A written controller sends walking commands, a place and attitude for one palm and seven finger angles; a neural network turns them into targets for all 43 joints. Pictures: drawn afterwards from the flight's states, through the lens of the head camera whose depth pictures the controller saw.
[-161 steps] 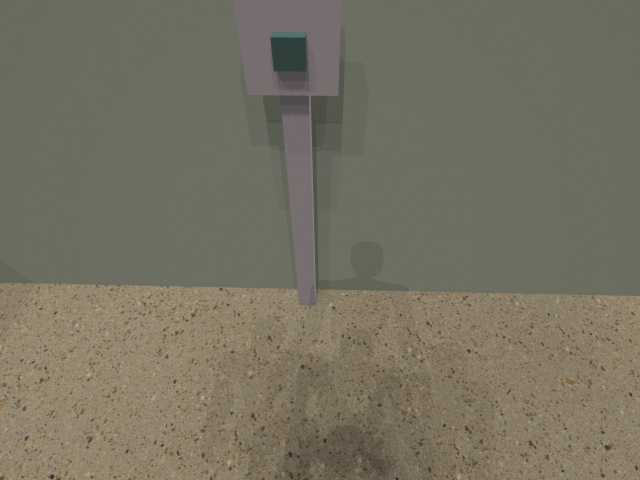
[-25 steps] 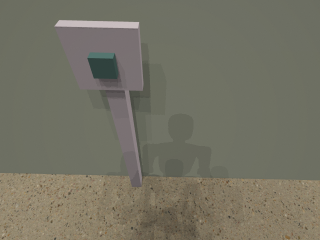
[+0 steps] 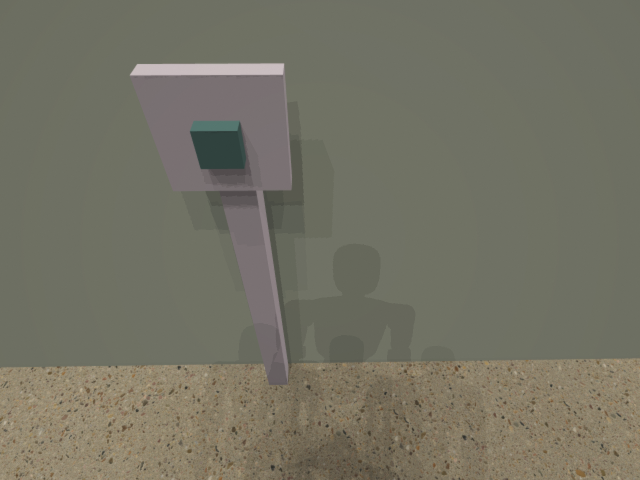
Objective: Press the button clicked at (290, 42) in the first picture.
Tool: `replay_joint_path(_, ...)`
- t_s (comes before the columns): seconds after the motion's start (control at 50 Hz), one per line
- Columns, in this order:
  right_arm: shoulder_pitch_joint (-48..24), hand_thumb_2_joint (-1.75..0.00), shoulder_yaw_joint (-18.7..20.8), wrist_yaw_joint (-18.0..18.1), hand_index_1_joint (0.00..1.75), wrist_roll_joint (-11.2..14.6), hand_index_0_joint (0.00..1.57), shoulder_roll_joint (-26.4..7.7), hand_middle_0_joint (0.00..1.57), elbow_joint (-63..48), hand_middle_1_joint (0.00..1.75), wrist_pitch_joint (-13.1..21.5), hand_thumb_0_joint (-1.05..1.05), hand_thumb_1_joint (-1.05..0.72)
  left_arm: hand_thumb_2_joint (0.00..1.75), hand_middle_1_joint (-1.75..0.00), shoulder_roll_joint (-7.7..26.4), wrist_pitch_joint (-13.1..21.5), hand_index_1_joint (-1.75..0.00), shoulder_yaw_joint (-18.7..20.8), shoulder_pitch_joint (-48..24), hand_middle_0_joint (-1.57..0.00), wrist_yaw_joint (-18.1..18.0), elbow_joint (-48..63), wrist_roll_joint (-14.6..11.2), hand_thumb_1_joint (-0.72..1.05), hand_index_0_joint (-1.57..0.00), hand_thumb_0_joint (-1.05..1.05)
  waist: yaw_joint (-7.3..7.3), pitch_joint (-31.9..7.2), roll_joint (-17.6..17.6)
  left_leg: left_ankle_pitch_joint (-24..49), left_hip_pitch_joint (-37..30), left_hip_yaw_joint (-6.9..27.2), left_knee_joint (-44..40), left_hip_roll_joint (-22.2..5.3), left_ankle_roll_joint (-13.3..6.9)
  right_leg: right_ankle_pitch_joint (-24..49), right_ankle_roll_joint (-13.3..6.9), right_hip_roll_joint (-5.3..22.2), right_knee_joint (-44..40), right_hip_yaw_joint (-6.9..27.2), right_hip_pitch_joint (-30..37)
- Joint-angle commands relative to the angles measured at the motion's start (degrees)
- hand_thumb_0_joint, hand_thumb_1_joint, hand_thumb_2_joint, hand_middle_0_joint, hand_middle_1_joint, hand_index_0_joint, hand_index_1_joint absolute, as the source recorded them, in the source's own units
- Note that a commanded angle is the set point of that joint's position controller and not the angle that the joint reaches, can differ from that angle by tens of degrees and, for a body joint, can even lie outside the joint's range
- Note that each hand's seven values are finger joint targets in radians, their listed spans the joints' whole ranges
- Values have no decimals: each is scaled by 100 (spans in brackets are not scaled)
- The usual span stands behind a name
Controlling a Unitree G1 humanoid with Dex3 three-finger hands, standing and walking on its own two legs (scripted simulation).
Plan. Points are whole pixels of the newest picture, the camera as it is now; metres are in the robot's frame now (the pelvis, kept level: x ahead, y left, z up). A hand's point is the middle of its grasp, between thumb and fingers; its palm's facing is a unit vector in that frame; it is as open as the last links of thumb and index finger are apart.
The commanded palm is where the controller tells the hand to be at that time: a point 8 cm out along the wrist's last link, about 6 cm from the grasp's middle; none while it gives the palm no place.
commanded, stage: look again from close up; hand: left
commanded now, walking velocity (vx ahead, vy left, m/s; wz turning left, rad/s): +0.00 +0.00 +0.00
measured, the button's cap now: (220, 143) +0.49 +0.16 +0.17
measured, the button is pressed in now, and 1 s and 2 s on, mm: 0 0 0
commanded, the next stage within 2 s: raise the hand and make a fist in 0.52 s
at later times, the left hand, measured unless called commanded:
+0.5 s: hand out of the picture +0.00 +0.13 -0.17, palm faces +0.02 -0.99 -0.16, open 7.4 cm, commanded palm none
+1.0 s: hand (241, 431) +0.18 +0.11 -0.01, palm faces +0.03 -1.00 +0.02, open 5.7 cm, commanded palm +0.13 +0.19 -0.01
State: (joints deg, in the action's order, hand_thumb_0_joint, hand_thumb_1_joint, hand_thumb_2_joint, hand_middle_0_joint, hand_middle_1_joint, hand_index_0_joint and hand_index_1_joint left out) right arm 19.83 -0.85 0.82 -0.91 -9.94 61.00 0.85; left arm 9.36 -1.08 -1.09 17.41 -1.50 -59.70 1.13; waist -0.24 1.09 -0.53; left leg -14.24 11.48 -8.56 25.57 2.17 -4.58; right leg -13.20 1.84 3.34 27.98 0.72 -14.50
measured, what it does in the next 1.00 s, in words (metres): lowers itself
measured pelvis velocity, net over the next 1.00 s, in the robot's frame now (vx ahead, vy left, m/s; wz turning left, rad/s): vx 0.00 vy -0.06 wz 0.06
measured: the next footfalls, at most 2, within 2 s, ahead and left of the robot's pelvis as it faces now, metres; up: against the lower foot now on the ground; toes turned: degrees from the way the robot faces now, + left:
none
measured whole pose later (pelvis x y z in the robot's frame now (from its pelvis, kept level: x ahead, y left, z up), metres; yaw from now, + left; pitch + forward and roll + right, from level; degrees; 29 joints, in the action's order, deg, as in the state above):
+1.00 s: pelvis +0.00 -0.06 -0.05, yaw +3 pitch +8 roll +1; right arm 8.1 4.4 0.1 1.5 -15.5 29.8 12.9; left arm 8.3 26.0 4.5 26.8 14.9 -2.7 -12.4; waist -0.1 -6.7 2.1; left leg -26.0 34.9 -3.6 52.8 -1.5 0.2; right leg -26.5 -2.3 1.6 54.6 -3.8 -36.3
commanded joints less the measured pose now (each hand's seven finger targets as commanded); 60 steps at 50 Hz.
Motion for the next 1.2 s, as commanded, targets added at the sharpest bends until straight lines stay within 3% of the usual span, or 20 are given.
replay_joint_path(0.0,96,-90,117,80,30,33,20,-566,20,-165,30,129,0,-90,90,-30,462,150,-30,81,251,-20,-49,48,-27,90,-20,0,50,183,53,-124,195,1128,-996,-979,124,280,-353,160,-328,221,81)
replay_joint_path(0.34,80,-90,92,124,30,51,20,-341,20,237,30,156,0,-90,90,-30,305,236,-30,46,483,-20,-91,-373,-33,90,-20,0,25,288,55,714,-164,900,-745,-913,182,682,-365,221,-496,309,34)
replay_joint_path(0.58,59,-90,101,113,30,39,20,-356,20,245,30,135,0,-90,90,-30,407,273,-30,69,391,-20,-78,-303,-45,90,-20,0,43,252,97,596,-103,846,-674,-890,238,770,-429,255,-619,371,177)
replay_joint_path(0.6,-542,-90,138,46,30,85,20,-563,20,-168,30,134,0,-90,90,-30,589,323,-30,108,683,-20,-296,-493,25,90,-20,0,201,560,364,951,426,670,492,-986,435,2461,-298,578,-570,475,83)
replay_joint_path(0.62,-341,-90,259,333,30,359,20,-1519,20,-2260,30,958,0,-90,90,-33,1725,1561,-33,661,-3492,-23,-242,8490,-1231,90,-23,0,-536,-2484,-655,1263,-1155,831,-215,-259,315,1716,-349,-64,-107,85,822)
replay_joint_path(0.64,-931,-90,146,517,30,319,20,-1018,20,-1930,30,1456,0,-90,90,-36,1432,1285,-36,749,-1269,-25,-563,7202,-740,90,-25,0,38,-2424,-1307,1758,-1170,731,-212,-425,309,779,-474,-285,180,-110,628)
replay_joint_path(0.66,-900,-90,241,471,30,396,20,-769,20,-1920,30,1610,0,-90,90,-39,81,478,-39,-36,342,-28,-764,6086,-854,90,-28,0,-120,-1288,-1057,1271,-309,878,-285,-555,474,93,-359,-245,209,-466,-30)
replay_joint_path(0.68,-704,-90,202,437,30,459,20,-896,20,-1872,30,1707,0,-90,90,-42,-396,411,-42,-405,246,-31,-668,6360,-1051,90,-31,0,-186,-617,-556,622,7,921,-193,-477,446,69,-314,-253,101,-540,-256)
replay_joint_path(0.7,-889,-90,269,438,30,442,20,-1084,20,-2178,30,1848,0,-90,90,-45,-69,663,-45,-238,-73,-34,-612,6781,-1135,90,-34,0,-314,-97,-318,77,283,1024,23,-385,373,-181,-273,-247,-20,-524,-602)
replay_joint_path(0.72,-832,-90,342,408,30,340,20,-1199,20,-2283,30,1915,0,-90,90,-48,134,930,-48,-27,-20,-36,-533,6722,-1077,90,-36,0,-424,-129,225,-184,550,1044,260,-309,353,-485,-255,-258,10,-566,-917)
replay_joint_path(0.74,-837,-90,386,370,30,244,20,-1160,20,-2437,30,1941,0,-90,90,-51,-62,1219,-51,32,367,-39,-372,6216,-1096,90,-39,0,-378,45,889,-344,956,1038,542,-260,359,-818,-225,-290,153,-647,-1288)
replay_joint_path(0.8,-1122,-90,542,101,30,151,20,-1084,20,-2973,30,1923,0,-90,90,-60,-221,2346,-60,433,2058,-47,535,5251,-1342,90,-47,0,231,-297,1695,-382,2007,825,1334,-147,496,-1233,-271,-292,860,-555,-1657)
replay_joint_path(0.84,-1318,-90,646,-92,30,133,20,-1138,20,-3315,30,1800,0,-90,90,-66,60,3195,-66,784,2209,-53,1306,5359,-1497,90,-53,0,314,-572,1376,-257,2463,710,1852,-59,556,-731,-320,-243,1337,-373,-1552)
replay_joint_path(0.86,-1317,-90,720,-172,30,170,20,-1147,20,-3475,30,1713,0,-90,90,-69,468,3395,-69,1205,2408,-56,1568,5208,-1462,90,-56,0,408,-714,1013,-188,2603,644,2071,-21,560,-539,-365,-159,1453,-147,-1393)
replay_joint_path(0.9,-1532,-90,694,-138,30,247,20,-1103,20,-3922,30,1512,0,-90,90,-75,806,3220,-75,1488,2297,-61,1726,5914,-1471,90,-61,0,560,-1200,578,-20,2746,474,2181,40,444,-160,-342,-95,1599,65,-1081)
replay_joint_path(0.94,-1546,-90,628,-38,30,285,20,-1020,20,-4197,30,1325,0,-90,90,-81,807,2914,-81,1453,1745,-67,1645,6841,-1604,90,-67,0,477,-1473,203,39,2605,472,2223,39,393,-53,-298,-104,1602,189,-1006)
replay_joint_path(1.0,-1118,-90,600,47,30,248,20,-874,20,-4193,30,1197,0,-90,90,-90,792,2956,-90,1478,1190,-75,1289,7956,-1597,90,-75,0,198,-1690,-395,328,2209,664,2369,-111,335,365,-280,-214,1696,115,-1264)
replay_joint_path(1.06,-887,-90,476,101,30,176,20,-943,20,-4098,30,1238,0,-90,90,-99,734,3347,-99,1008,350,-83,1312,8719,-1573,90,-83,0,-279,-1601,-264,521,2013,885,2606,-213,256,756,-221,-317,1812,-17,-1712)
replay_joint_path(1.12,-894,-90,397,163,30,238,20,-1032,20,-3945,30,1386,0,-90,90,-108,709,3347,-108,783,259,-92,1711,8272,-1631,90,-92,0,-409,-1299,-315,57,2086,964,2624,-255,258,12,-247,-346,1613,-38,-2025)
replay_joint_path(1.18,-952,-90,342,233,30,345,20,-1097,20,-3922,30,1450,0,-90,90,-117,965,2761,-117,952,355,-100,2043,7797,-1715,90,-100,0,-319,-1290,-127,-243,2176,992,2454,-241,254,-583,-214,-283,1228,121,-1739)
